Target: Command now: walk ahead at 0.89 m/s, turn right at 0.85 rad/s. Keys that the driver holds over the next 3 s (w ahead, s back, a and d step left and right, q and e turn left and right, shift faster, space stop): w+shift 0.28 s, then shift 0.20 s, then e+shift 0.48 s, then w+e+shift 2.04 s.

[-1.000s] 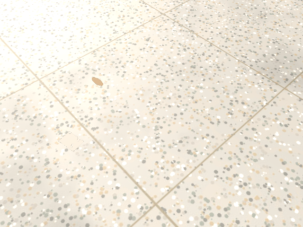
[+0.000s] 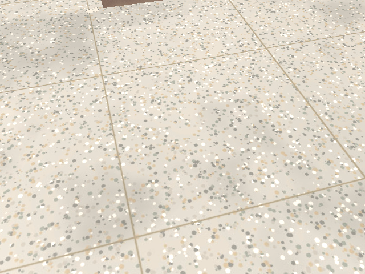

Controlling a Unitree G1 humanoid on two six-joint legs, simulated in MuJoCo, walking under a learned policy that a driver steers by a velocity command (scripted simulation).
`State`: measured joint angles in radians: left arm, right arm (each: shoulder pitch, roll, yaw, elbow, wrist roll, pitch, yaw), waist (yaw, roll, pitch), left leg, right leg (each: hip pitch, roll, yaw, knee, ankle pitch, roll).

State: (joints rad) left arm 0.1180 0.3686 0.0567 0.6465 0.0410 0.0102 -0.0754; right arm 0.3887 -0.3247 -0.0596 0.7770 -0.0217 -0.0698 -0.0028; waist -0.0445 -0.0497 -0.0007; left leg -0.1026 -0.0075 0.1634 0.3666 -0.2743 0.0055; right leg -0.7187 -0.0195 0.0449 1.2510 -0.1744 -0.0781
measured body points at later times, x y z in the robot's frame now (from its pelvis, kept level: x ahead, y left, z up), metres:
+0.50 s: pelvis +0.39 -0.08 +0.00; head +0.44 -0.10 +0.45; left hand +0.46 +0.19 -0.13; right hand +0.47 -0.36 -0.12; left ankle +0.52 +0.05 -0.68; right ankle +0.33 -0.12 -0.74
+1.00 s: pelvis +0.57 -0.13 -0.01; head +0.58 -0.17 +0.44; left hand +0.84 +0.02 -0.10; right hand +0.53 -0.42 -0.14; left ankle +0.69 -0.05 -0.74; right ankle +0.55 -0.24 -0.72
